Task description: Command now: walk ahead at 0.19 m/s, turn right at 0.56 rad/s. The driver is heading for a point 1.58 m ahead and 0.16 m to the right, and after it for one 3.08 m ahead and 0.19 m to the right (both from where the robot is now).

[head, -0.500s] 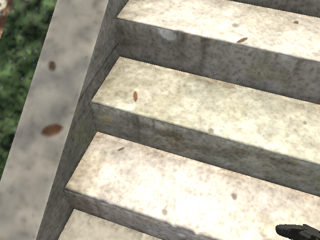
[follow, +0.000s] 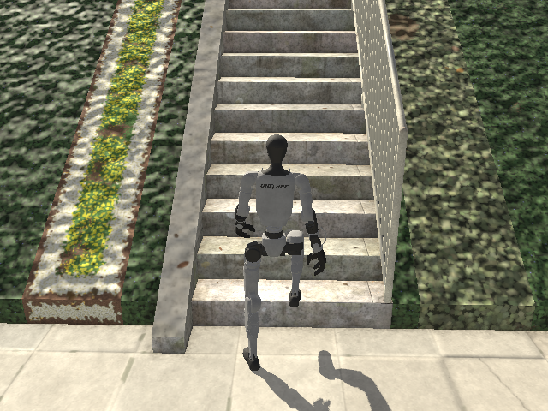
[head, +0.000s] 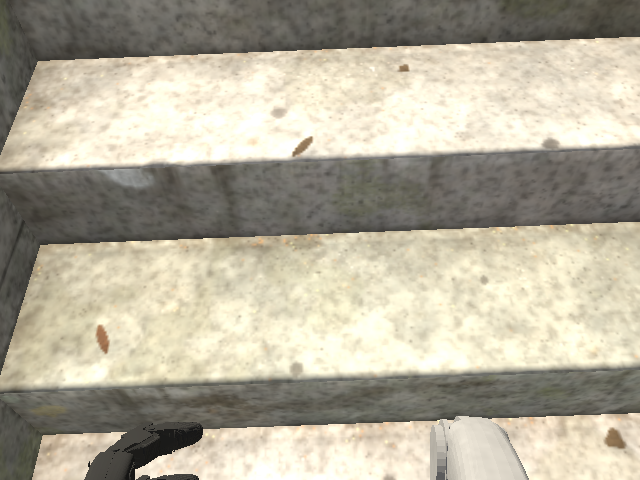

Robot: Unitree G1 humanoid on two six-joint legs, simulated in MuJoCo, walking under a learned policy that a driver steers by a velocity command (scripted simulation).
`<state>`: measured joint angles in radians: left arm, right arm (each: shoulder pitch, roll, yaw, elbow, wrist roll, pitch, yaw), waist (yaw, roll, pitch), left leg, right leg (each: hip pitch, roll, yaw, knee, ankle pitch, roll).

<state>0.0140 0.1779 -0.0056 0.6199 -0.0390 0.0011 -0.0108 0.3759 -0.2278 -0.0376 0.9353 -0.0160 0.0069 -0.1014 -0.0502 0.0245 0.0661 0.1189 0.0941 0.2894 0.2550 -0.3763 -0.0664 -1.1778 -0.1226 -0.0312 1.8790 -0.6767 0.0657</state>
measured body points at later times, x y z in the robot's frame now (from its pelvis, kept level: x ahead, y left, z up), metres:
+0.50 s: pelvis +0.18 -0.07 +0.18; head +0.19 -0.11 +0.62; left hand +0.33 +0.13 +0.08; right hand +0.36 -0.31 +0.09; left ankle +0.26 +0.05 -0.34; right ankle +0.20 -0.14 -0.55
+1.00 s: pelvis +0.29 -0.04 +0.20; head +0.29 -0.03 +0.65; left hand +0.45 +0.14 +0.06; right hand +0.33 -0.29 +0.07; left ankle +0.32 +0.06 -0.54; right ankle +0.20 -0.14 -0.54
